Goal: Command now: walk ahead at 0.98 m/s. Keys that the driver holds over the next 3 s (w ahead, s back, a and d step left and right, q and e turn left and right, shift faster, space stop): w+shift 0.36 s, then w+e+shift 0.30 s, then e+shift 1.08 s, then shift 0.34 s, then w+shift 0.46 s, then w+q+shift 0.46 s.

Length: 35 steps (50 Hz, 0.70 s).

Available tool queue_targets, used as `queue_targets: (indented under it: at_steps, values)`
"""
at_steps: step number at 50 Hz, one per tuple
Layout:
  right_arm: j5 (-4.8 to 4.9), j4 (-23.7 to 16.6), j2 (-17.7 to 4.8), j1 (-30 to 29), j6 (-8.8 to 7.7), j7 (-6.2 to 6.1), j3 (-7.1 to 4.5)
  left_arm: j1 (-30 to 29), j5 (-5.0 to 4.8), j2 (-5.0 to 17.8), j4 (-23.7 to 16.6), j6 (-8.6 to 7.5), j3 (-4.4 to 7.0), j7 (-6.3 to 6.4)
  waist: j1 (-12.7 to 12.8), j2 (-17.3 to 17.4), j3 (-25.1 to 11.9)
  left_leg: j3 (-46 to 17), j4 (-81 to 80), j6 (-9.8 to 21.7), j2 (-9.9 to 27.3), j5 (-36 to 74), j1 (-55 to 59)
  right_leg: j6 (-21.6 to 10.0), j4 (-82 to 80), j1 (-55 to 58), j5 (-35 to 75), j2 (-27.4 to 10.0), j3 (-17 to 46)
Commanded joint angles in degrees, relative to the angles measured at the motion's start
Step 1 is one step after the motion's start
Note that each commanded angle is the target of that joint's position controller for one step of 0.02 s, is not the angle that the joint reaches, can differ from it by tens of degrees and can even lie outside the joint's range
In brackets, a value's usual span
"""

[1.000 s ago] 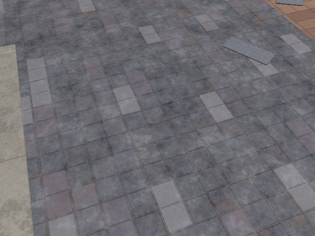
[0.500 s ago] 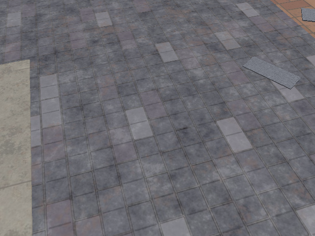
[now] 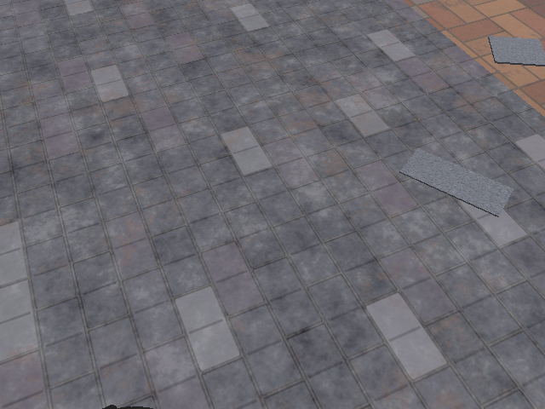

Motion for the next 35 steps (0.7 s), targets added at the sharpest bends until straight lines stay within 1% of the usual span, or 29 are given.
queue_targets:
  at_steps: [1, 3, 4, 5, 6, 7, 8, 9, 10, 11, 12, 13, 14, 16, 18, 19, 21, 22, 24, 26, 27, 28, 29, 30, 31, 32, 33, 34, 35]
  values:
    - [0.52, -3.24, -7.89, -0.66, -1.64, -0.73, -0.62, -7.47, -0.79, 1.46, -4.64, -0.66, -0.76, -0.21, 1.72, 2.57, 9.94, -4.42, -10.22, 2.8, 14.76, 37.9, -12.24, -1.4, -11.04, 12.56, 6.51, 3.72, -4.43]
    - [-0.16, -2.85, -9.7, 0.23, -1.18, -1.26, -0.61, -7.55, -0.64, 3.63, -4.78, -0.74, -0.16, 0.5, 2.24, 4.07, 6.48, -2.8, -4.89, 1.83, 15.36, 57.8, -1.65, -2.76, -14.52, 14.88, 2.49, 7.91, -6.51]
    - [-0.87, -2.6, -11.18, 0.29, -0.66, -1.78, -0.84, -5.09, -0.57, 4.91, -4.4, -0.69, 0.27, 0.87, 3.92, 6.17, 3.52, -2.52, 0.78, 1.3, 16.38, 69.29, 2.53, -3.4, -14.66, 17.5, -2.04, 10.3, -6.87]
    - [-1.72, -2.33, -12.79, -0.19, 0.14, -2.41, -1.21, 1.08, -0.63, 6.64, -3.05, -0.7, 0.99, 1.42, 7.37, 8.07, -0.59, -2.57, 9.92, 0.99, 17.45, 76.16, 4.53, -4.25, -14.84, 23.54, -6.3, 11.89, -5.79]
    - [-2.46, -2.4, -14.16, -1.68, 1.05, -2.96, -1.68, 11.56, -0.75, 8.83, 0.03, -0.63, 2.07, 2.28, 12.2, 9.31, -6.17, -2.39, 22.58, 1.17, 18.14, 77.34, 3.6, -5.29, -14.84, 33.5, -10.51, 12.7, -4.51]
    - [-2.58, -3.03, -14.37, -4.53, 1.65, -3.1, -1.92, 22.81, -0.2, 10.91, 3.48, -0.42, 3.26, 3.27, 17.76, 8.45, -10.69, -1.3, 38.58, 1.45, 16.67, 68.34, -3.06, -6.55, -17.05, 45.92, -12.98, 10.35, -2.64]
    - [-2.71, -4.79, -9.25, -5.24, 1.31, -2.52, -0.98, 31.5, 1.03, 15.61, 4.91, -0.11, 4.72, 4.28, 18.81, 1.45, -16.56, -1.49, 60.78, 2.56, 11.51, 37.51, -17.36, -8.13, -13.16, 59.41, -28.98, -2.55, 11.19]
    - [1.67, -6.8, -2.11, 2.73, 0.09, -0.77, 0.32, 27.57, 1.76, 16.79, 4.86, -0.11, 5.36, 3.33, 9.2, -17.15, -22.69, -7.86, 80.56, 0.25, 0.86, -8.82, -41.8, -16.53, -25.6, 72.99, -42.47, -15.77, 48.33]
    - [1.17, -7.96, -7.78, -4.32, -0.23, -1.48, -0.4, 22.54, 0.65, 12.6, 4.56, -0.2, 5.19, 2.35, 10.1, -6.33, -15.82, -10.79, 80.01, 2.45, 5.63, -3.6, -48.97, -14.52, -30.96, 68.07, -43.25, -12.52, 46.9]
    - [0.84, -9.74, -8.4, -11.16, -0.4, -1.44, -0.61, 19.37, 0.3, 8.94, 5.03, -0.88, 4.31, 2.1, 9.28, -0.71, -7.89, -10.17, 76.17, 2.68, 8.09, 1.27, -49.94, -12.91, -31.91, 59.0, -35.59, -10.91, 36.89]
    - [0.22, -10.23, -6.97, -12.9, -0.28, -1.2, -0.24, 18.01, 0.74, 5.79, 6.06, -1.37, 3.62, 1.96, 6.83, 4.67, -3.13, -10.21, 72.28, 2.58, 10.03, 2.41, -47.51, -11.44, -33.55, 50.17, -28.94, -8.97, 30.73]
    - [-1.13, -10.81, -5.48, -14.21, 0.54, -0.67, 0.01, 17.41, 0.71, 3.91, 6.8, -1.83, 2.88, 2.2, 4.54, 5.49, -0.68, -10.81, 69.37, 2.25, 11.61, 2.74, -44.61, -9.0, -34.62, 43.15, -26.07, -5.62, 25.19]
    - [-2.0, -11.01, -3.73, -12.04, 1.57, 0.24, 0.51, 17.67, 0.39, 3.45, 7.84, -2.21, 2.45, 2.63, 2.02, 2.55, -0.03, -10.59, 67.03, 1.28, 12.5, 2.64, -42.44, -8.38, -36.2, 38.79, -26.65, -4.72, 22.32]
    - [-2.76, -12.58, -2.91, -15.27, 2.8, 1.18, 0.9, 19.49, -0.95, 3.92, 9.33, -3.24, 2.3, 2.74, 1.01, 0.82, 4.0, -9.13, 63.19, -0.54, 14.67, 3.07, -45.1, -7.96, -39.63, 34.38, -24.6, -2.94, 18.05]
    - [-2.92, -15.83, -4.12, -22.99, 3.05, 1.64, 1.2, 20.95, -1.23, 5.57, 9.38, -3.86, 2.4, 2.43, 1.95, 1.08, 7.31, -5.76, 55.75, -1.77, 15.71, 8.79, -48.85, -7.69, -42.96, 32.2, -17.72, -0.71, 12.89]
    - [-3.09, -17.81, -4.63, -27.67, 2.82, 1.74, 1.4, 22.3, -1.46, 5.51, 9.56, -4.02, 2.27, 2.22, 2.95, 1.15, 8.85, -4.17, 49.55, -2.42, 15.89, 12.74, -48.59, -7.92, -43.82, 30.75, -12.69, 0.8, 11.31]
    - [-2.6, -20.16, -4.13, -33.47, 2.12, 2.36, 2.18, 23.52, -2.09, 5.8, 9.37, -4.35, 2.22, 2.19, 4.08, 1.67, 9.56, -1.63, 35.55, -3.03, 13.77, 21.95, -40.82, -7.1, -44.79, 27.52, -3.22, 3.27, 8.46]
    - [-2.07, -20.77, -3.78, -35.15, 1.88, 2.66, 2.53, 24.49, -2.4, 7.29, 9.37, -4.54, 2.46, 2.39, 4.72, 0.96, 9.18, -0.52, 30.99, -2.91, 12.37, 25.48, -36.09, -7.03, -46.44, 27.26, 0.91, 2.65, 8.73]
    - [-1.43, -21.71, -5.09, -37.48, 1.85, 2.29, 2.4, 26.18, -2.47, 9.99, 9.56, -4.5, 2.85, 2.63, 5.7, -0.07, 8.24, -0.24, 25.79, -2.59, 10.41, 28.56, -33.76, -6.93, -46.44, 34.6, 10.34, 0.78, 9.88]
    - [-1.65, -22.33, -7.85, -37.56, 1.87, 1.29, 1.62, 26.73, -2.12, 11.59, 9.67, -4.07, 3.0, 2.83, 5.25, -0.83, 5.08, -0.18, 21.88, -1.66, 7.85, 24.1, -32.9, -5.98, -40.21, 45.49, 25.38, -0.01, 9.78]
    - [-1.88, -21.81, -9.52, -34.38, 1.74, 0.62, 0.99, 26.96, -1.74, 12.93, 9.74, -3.73, 3.24, 3.11, 3.61, -3.01, 1.81, -0.67, 21.15, -1.15, 6.09, 19.81, -28.98, -5.11, -34.04, 49.14, 34.25, -0.74, 10.39]
    - [-1.74, -19.9, -11.98, -26.82, 1.51, -0.18, -0.05, 26.49, -1.0, 14.38, 9.77, -3.16, 3.56, 3.44, -0.08, -4.8, -3.24, -2.08, 21.28, -0.46, 5.01, 14.77, -21.22, -4.29, -24.24, 50.23, 38.52, -0.94, 10.81]
    - [-1.63, -16.61, -13.8, -15.43, 1.31, -1.09, -1.07, 24.47, -0.66, 15.55, 9.35, -2.49, 3.94, 3.7, -5.94, -4.53, -8.94, -2.75, 20.08, -0.37, 5.95, 12.35, -8.95, -3.63, -10.13, 45.81, 32.98, 0.65, 10.24]
    - [-2.68, -14.62, -17.84, -4.76, 1.34, -2.35, -2.47, 23.26, -0.16, 12.18, 7.81, -2.38, 3.43, 3.63, -9.52, -2.52, -15.74, -10.55, 23.52, -0.1, 15.04, 0.84, 5.31, -3.66, 6.92, 34.6, 17.89, 3.31, 9.88]
    - [-5.81, -14.65, -22.32, -3.77, 1.2, -2.38, -3.73, 31.63, -3.03, 0.29, 5.36, -2.38, 1.16, 3.25, -2.11, 15.53, -24.72, -38.09, 18.35, 3.86, 33.92, -15.54, 21.3, -2.25, 29.5, 13.95, -29.86, 10.29, 7.06]
    - [-4.23, -15.49, -19.11, -6.29, 1.69, -1.4, -3.78, 28.58, -4.21, 5.89, 3.87, -2.31, 1.88, 3.6, -2.71, 16.08, -26.83, -52.35, 7.49, 4.89, 34.17, -23.73, 19.02, -3.53, 36.31, 7.4, -30.3, 10.09, 9.17]
    - [-3.78, -15.52, -14.14, -12.17, 1.51, -1.17, -2.95, 21.48, -3.42, 8.0, 3.18, -1.77, 2.47, 3.81, -1.62, 10.35, -14.65, -40.88, 6.15, 3.05, 30.76, -23.22, 9.53, -3.73, 35.56, 3.5, -23.45, 6.16, 8.36]
    - [-3.62, -15.36, -10.32, -14.97, 1.17, -1.0, -2.12, 18.25, -2.73, 7.65, 2.94, -1.24, 2.44, 3.51, -0.75, 4.23, -7.49, -30.86, 6.3, 2.59, 29.14, -6.72, 0.77, -2.89, 32.75, 4.46, -20.44, 4.28, 7.56]
    - [-3.73, -14.37, -8.61, -15.2, 0.95, -1.05, -1.64, 16.8, -1.94, 6.43, 3.1, -0.41, 2.56, 3.14, 0.59, 1.69, -3.33, -21.8, 6.57, 1.16, 26.45, 11.73, -5.19, -2.13, 30.94, 6.69, -20.75, 3.13, 7.28]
